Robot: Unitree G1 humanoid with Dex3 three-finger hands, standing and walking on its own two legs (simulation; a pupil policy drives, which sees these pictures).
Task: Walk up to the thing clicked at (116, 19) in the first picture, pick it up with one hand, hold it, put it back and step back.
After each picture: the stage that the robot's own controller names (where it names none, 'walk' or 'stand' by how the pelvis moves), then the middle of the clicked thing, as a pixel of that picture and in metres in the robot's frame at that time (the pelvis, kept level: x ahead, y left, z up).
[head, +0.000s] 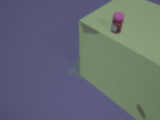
stand; (117, 23) +0.84 -0.18 -0.07
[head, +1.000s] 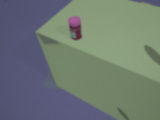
walk; (75, 28) +0.73 +0.10 -0.05
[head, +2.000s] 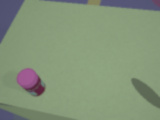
rise first; (32, 83) +0.34 +0.22 -0.05
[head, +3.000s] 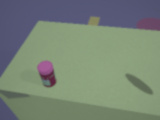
walk; (47, 74) +0.46 +0.19 -0.07
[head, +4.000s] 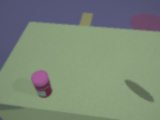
stand; (42, 84) +0.40 +0.19 -0.08
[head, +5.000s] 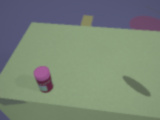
stand; (44, 79) +0.43 +0.20 -0.08
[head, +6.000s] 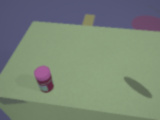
stand; (44, 79) +0.43 +0.19 -0.08
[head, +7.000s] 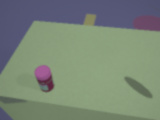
stand; (45, 79) +0.43 +0.19 -0.08
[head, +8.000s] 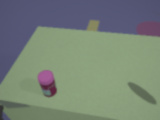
rise first; (47, 84) +0.42 +0.19 -0.08
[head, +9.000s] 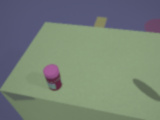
go down; (53, 77) +0.44 +0.18 -0.07
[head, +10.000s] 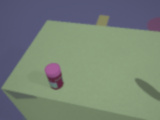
go down; (54, 76) +0.44 +0.18 -0.07
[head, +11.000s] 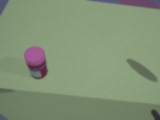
go down; (37, 63) +0.43 +0.16 -0.01
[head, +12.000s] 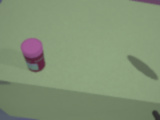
close in; (34, 56) +0.44 +0.16 +0.00
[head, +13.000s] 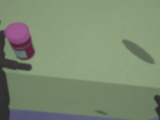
close; (21, 42) +0.47 +0.17 +0.04
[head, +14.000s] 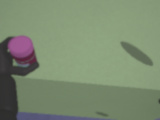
lift; (24, 55) +0.43 +0.16 +0.03
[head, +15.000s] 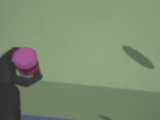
lift; (28, 66) +0.39 +0.16 +0.03
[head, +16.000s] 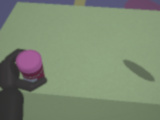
lift; (32, 70) +0.36 +0.15 +0.09
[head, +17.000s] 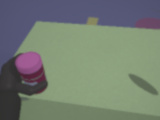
hold; (33, 73) +0.32 +0.17 +0.14
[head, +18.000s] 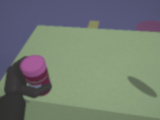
hold; (37, 76) +0.31 +0.15 +0.13
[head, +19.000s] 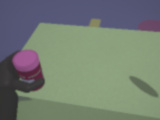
crouch; (30, 71) +0.32 +0.18 +0.14
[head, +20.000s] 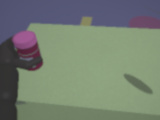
lower; (29, 51) +0.40 +0.18 +0.15
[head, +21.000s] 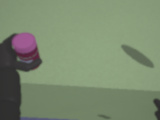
lower; (28, 52) +0.44 +0.15 +0.03
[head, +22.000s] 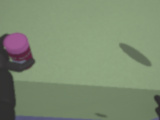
lower; (20, 52) +0.44 +0.17 +0.03
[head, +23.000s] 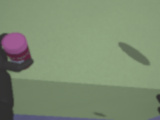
lower; (18, 52) +0.44 +0.17 +0.03
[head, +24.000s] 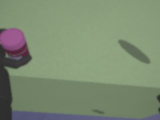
lower; (16, 48) +0.45 +0.18 +0.03
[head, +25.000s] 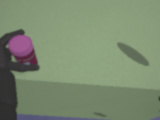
open; (24, 54) +0.44 +0.16 +0.02
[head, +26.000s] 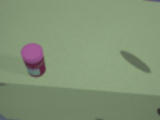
sink last; (34, 61) +0.43 +0.14 +0.00
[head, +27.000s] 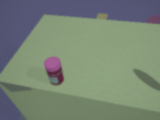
stand; (54, 71) +0.44 +0.16 -0.02
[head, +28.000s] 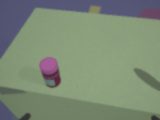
stand; (50, 73) +0.41 +0.15 -0.01
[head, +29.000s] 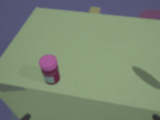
stand; (50, 70) +0.42 +0.16 -0.01
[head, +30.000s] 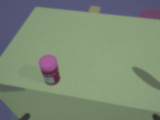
stand; (50, 70) +0.42 +0.16 -0.01
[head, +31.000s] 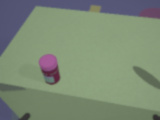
stand; (50, 70) +0.42 +0.16 -0.01
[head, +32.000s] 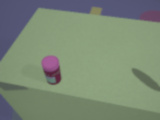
stand; (52, 70) +0.43 +0.16 -0.03
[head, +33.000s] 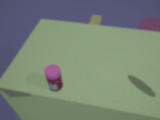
walk; (54, 78) +0.43 +0.16 -0.08
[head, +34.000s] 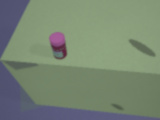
walk; (58, 46) +0.54 +0.14 -0.06
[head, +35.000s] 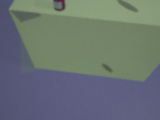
walk; out of the picture +0.84 +0.16 -0.04
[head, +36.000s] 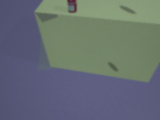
stand; (72, 3) +1.05 +0.14 -0.06
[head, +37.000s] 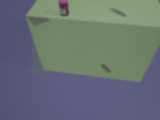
stand; (63, 7) +1.04 +0.16 -0.08
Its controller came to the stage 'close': yes
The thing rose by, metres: 0.22
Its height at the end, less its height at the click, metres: +0.00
